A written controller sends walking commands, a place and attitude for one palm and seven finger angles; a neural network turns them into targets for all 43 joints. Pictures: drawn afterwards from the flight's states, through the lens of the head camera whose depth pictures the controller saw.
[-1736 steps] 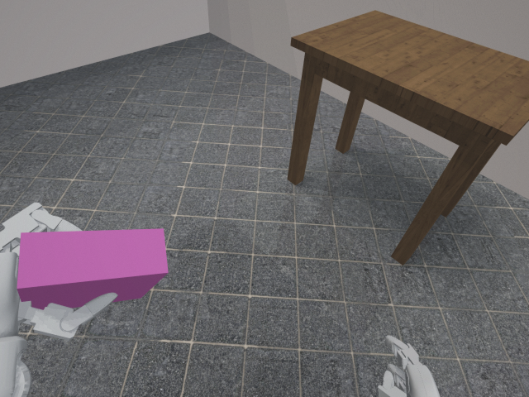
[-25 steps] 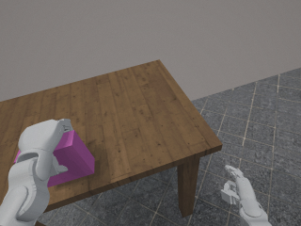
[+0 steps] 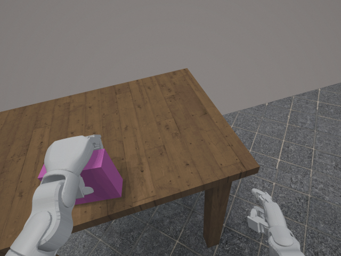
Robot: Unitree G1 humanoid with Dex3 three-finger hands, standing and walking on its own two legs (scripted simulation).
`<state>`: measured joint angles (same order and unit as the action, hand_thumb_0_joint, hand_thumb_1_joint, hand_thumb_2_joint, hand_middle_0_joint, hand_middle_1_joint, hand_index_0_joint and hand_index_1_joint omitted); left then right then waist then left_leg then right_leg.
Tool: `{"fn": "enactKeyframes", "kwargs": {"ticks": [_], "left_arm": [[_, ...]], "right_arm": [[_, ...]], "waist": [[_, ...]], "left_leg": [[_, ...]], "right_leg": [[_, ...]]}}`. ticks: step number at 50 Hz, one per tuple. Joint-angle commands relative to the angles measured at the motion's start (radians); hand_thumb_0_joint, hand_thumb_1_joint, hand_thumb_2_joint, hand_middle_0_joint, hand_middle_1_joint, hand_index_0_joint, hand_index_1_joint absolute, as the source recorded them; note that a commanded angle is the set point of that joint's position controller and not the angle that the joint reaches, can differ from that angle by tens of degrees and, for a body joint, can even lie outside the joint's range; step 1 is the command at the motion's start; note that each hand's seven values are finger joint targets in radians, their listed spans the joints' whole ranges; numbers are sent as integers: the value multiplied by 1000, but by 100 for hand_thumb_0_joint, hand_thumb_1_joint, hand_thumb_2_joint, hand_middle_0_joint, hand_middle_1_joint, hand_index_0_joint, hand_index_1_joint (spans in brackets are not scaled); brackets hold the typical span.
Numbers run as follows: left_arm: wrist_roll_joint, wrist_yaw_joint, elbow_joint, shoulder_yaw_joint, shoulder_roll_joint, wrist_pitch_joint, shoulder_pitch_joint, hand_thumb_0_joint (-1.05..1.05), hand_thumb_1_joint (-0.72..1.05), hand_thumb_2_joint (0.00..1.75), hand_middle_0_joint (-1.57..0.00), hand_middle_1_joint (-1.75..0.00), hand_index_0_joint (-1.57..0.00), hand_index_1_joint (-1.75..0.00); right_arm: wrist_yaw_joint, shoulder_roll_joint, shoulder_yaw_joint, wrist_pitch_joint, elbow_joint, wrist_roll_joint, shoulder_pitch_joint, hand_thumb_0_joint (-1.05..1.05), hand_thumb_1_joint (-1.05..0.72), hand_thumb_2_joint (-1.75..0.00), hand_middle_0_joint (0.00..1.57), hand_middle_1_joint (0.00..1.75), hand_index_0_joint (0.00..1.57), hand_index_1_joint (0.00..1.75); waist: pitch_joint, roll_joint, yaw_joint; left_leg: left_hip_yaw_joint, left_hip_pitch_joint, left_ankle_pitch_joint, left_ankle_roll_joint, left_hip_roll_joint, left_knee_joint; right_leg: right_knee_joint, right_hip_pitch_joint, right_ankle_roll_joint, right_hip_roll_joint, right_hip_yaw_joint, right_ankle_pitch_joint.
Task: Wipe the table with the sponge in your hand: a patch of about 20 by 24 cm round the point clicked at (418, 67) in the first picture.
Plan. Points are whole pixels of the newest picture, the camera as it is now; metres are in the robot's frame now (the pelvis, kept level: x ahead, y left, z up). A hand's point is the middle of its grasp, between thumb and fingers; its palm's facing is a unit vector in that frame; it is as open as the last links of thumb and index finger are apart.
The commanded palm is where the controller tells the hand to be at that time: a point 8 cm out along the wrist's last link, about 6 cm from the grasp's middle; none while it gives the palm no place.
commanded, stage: move the sponge above the wiping area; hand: left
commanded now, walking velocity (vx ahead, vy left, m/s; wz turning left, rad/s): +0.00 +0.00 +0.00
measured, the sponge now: (89, 183) +0.24 +0.25 +0.05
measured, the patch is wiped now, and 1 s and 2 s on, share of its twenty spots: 0.00 0.05 0.05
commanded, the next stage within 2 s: none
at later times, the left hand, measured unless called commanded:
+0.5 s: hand (90, 156) +0.27 +0.24 +0.12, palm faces +0.07 -0.06 -1.00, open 9.5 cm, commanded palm +0.23 +0.25 +0.19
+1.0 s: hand (82, 151) +0.28 +0.26 +0.13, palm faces +0.10 -0.06 -0.99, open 9.6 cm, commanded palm +0.24 +0.26 +0.19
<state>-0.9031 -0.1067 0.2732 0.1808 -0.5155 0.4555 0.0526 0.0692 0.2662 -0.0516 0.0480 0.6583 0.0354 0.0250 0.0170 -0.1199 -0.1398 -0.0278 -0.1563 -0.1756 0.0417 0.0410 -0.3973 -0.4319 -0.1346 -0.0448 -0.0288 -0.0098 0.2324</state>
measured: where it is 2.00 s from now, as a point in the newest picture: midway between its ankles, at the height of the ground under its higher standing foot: outside the picture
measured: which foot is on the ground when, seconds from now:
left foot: down 0.00-1.00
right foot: down 0.00-1.00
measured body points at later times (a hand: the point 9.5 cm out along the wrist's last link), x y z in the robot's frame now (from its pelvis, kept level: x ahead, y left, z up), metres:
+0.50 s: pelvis +0.01 +0.00 +0.00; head -0.01 -0.05 +0.45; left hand +0.26 +0.24 +0.17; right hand +0.27 -0.19 -0.08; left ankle +0.03 +0.09 -0.74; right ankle +0.01 -0.09 -0.74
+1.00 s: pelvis +0.02 -0.02 +0.00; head +0.00 -0.06 +0.45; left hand +0.27 +0.26 +0.18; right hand +0.27 -0.22 -0.08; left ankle +0.03 +0.09 -0.74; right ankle +0.01 -0.09 -0.74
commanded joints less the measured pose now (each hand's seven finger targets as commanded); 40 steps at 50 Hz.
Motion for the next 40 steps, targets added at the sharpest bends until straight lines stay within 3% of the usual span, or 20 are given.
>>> {"fn": "enactKeyframes", "kwargs": {"ticks": [1,2,4,5,9,10,13,19,20,23,24,25,27,29,30,32,34,35,39,40], "left_arm": [[-70,152,181,-322,-308,-26,-396,0,10,130,-120,-160,-120,-160],[-44,156,159,-283,-252,-16,-391,0,10,130,-120,-160,-120,-160],[-8,157,96,-293,-238,27,-361,0,10,130,-120,-160,-120,-160],[21,147,98,-265,-192,38,-316,0,10,130,-120,-160,-120,-160],[34,78,74,-199,-133,104,-218,0,10,130,-120,-160,-120,-160],[40,59,96,-137,-85,107,-227,0,10,130,-120,-160,-120,-160],[2,33,120,-118,-117,98,-299,0,10,130,-120,-160,-120,-160],[-117,94,233,-249,-302,5,-489,0,10,130,-120,-160,-120,-160],[-115,112,217,-205,-239,-14,-497,0,10,130,-120,-160,-120,-160],[-76,156,119,-232,-222,-33,-439,0,10,130,-120,-160,-120,-160],[-65,170,100,-269,-240,-12,-400,0,10,130,-120,-160,-120,-160],[-46,173,102,-203,-149,2,-386,0,10,130,-120,-160,-120,-160],[-13,162,69,-179,-118,36,-338,0,10,130,-120,-160,-120,-160],[-3,143,16,-216,-144,84,-264,0,10,130,-120,-160,-120,-160],[7,123,35,-154,-85,98,-258,0,10,130,-120,-160,-120,-160],[0,95,23,-127,-88,116,-293,0,10,130,-120,-160,-120,-160],[-25,83,32,-170,-152,133,-290,0,10,130,-120,-160,-120,-160],[-36,73,59,-136,-133,129,-318,0,10,130,-120,-160,-120,-160],[-92,79,111,-230,-274,77,-422,0,10,130,-120,-160,-120,-160],[-83,86,154,-199,-229,44,-435,0,10,130,-120,-160,-120,-160]], "right_arm": [[-1,57,32,-62,-155,-1,221,0,-90,-90,20,30,20,30],[-8,54,29,-58,-155,5,236,0,-90,-90,20,30,20,30],[-14,61,25,-54,-147,14,269,0,-90,-90,20,30,20,30],[-18,60,28,-50,-151,19,259,0,-90,-90,20,30,20,30],[-18,71,20,-28,-174,29,287,0,-90,-90,20,30,20,30],[-18,72,16,-28,-187,33,275,0,-90,-90,20,30,20,30],[-11,79,18,-21,-190,29,260,0,-90,-90,20,30,20,30],[2,72,21,-38,-185,-1,245,0,-90,-90,20,30,20,30],[3,57,22,-49,-183,-1,227,0,-90,-90,20,30,20,30],[-9,62,34,-51,-149,4,210,0,-90,-90,20,30,20,30],[-15,65,30,-54,-148,7,231,0,-90,-90,20,30,20,30],[-24,53,31,-54,-152,13,237,0,-90,-90,20,30,20,30],[-33,65,35,-41,-149,17,245,0,-90,-90,20,30,20,30],[-31,78,32,-27,-150,21,264,0,-90,-90,20,30,20,30],[-32,75,28,-19,-166,28,262,0,-90,-90,20,30,20,30],[-26,82,26,-7,-168,30,257,0,-90,-90,20,30,20,30],[-20,88,24,-2,-175,28,270,0,-90,-90,20,30,20,30],[-19,85,22,-3,-186,28,261,0,-90,-90,20,30,20,30],[-8,88,27,-9,-176,12,250,0,-90,-90,20,30,20,30],[-4,72,27,-23,-188,11,234,0,-90,-90,20,30,20,30]], "waist": [[-271,25,-12],[-248,10,-7],[-190,16,-18],[-204,38,-7],[-156,73,4],[-167,67,23],[-182,72,36],[-313,15,7],[-314,22,15],[-274,28,3],[-254,16,-16],[-265,25,-2],[-227,47,3],[-187,86,-5],[-191,93,14],[-180,116,29],[-198,113,21],[-243,109,31],[-300,81,23],[-349,73,27]], "left_leg": [[117,126,218,-9,-22,40],[116,118,206,-15,-24,47],[115,94,151,-19,-24,58],[102,84,154,-20,-31,62],[96,52,128,-15,-23,66],[87,44,123,-11,-24,63],[98,57,102,-2,-20,67],[125,137,169,7,-17,47],[117,143,202,6,-18,39],[125,139,226,-10,-26,48],[127,129,214,-8,-19,53],[109,123,238,-11,-27,48],[101,101,235,-19,-26,53],[95,75,198,-14,-21,55],[81,59,188,-12,-22,55],[80,53,173,-7,-18,52],[83,57,167,1,-11,39],[75,60,182,6,-8,31],[89,102,218,14,2,7],[76,117,260,21,1,-5]], "right_leg": [[79,37,-62,0,145,-125],[88,28,-56,6,139,-124],[101,4,-65,2,158,-84],[95,21,-47,14,120,-98],[104,-2,-41,9,125,-95],[97,3,-31,19,98,-103],[92,-4,-29,16,97,-86],[73,47,-61,-13,160,-96],[66,44,-57,-5,130,-117],[84,27,-58,-3,124,-148],[87,31,-71,-13,152,-138],[76,38,-56,3,110,-168],[86,37,-46,9,101,-190],[97,27,-52,2,136,-171],[92,33,-38,13,105,-170],[97,22,-31,16,106,-166],[93,25,-40,8,142,-159],[75,48,-33,17,121,-178],[71,70,-46,7,170,-222],[50,102,-39,17,142,-278]]}}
